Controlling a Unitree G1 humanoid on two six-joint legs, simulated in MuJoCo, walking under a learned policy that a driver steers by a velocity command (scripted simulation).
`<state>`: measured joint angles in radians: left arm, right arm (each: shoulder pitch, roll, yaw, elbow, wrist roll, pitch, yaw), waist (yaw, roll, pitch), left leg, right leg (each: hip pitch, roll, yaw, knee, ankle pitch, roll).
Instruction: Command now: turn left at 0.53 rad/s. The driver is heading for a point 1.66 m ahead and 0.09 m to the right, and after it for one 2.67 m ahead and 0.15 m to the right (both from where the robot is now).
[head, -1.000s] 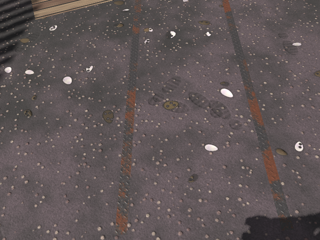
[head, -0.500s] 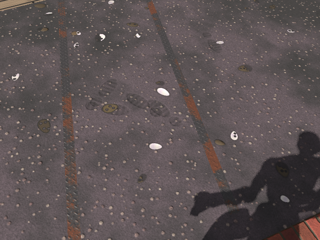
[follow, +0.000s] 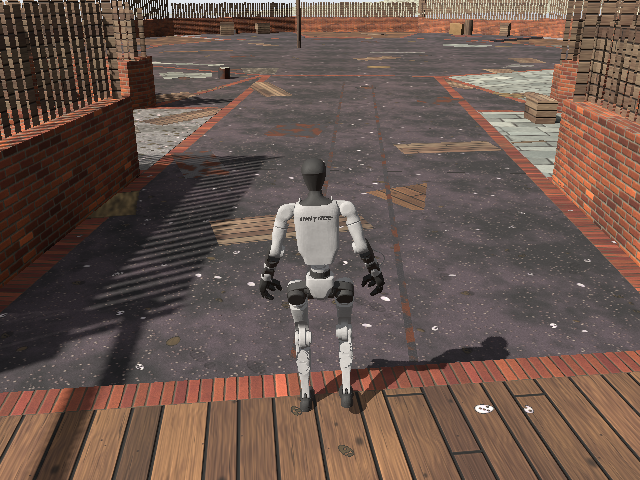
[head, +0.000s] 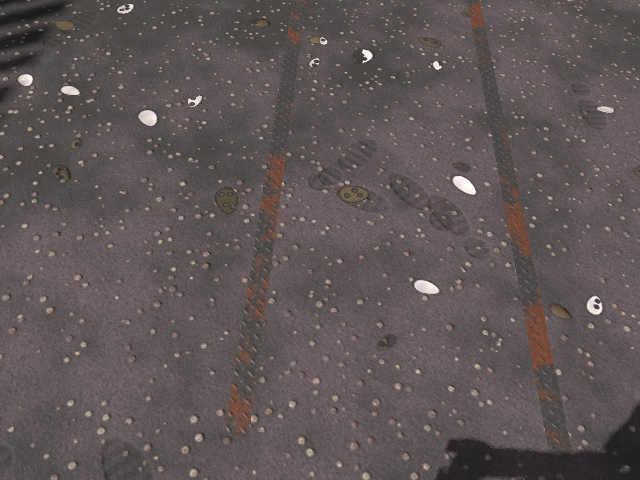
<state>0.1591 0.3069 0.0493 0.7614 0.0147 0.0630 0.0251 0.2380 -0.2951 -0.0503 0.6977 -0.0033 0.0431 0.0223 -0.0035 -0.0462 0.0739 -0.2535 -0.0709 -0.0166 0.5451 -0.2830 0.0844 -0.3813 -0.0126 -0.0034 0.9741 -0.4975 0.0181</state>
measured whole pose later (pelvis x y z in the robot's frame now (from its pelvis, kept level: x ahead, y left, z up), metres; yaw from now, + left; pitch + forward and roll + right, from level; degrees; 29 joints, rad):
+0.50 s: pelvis +0.09 -0.03 +0.00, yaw +10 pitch +1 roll +0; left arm 0.25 0.28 0.03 0.77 0.02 -0.03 -0.01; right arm 0.35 -0.30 -0.05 0.77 -0.03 0.00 0.01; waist -0.01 0.03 -0.03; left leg -0.25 -0.10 -0.12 0.71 -0.43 0.07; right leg -0.26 0.06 0.03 0.49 -0.24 -0.06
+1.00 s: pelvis +0.35 +0.06 -0.05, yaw -5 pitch +3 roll -4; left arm 0.54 0.30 0.08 0.89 0.03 -0.06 0.04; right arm -0.05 -0.31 -0.03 0.68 -0.02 -0.06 0.04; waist 0.15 0.05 0.00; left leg -0.44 0.06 -0.11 0.38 0.27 -0.03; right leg 0.07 0.12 0.32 0.58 -0.66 -0.04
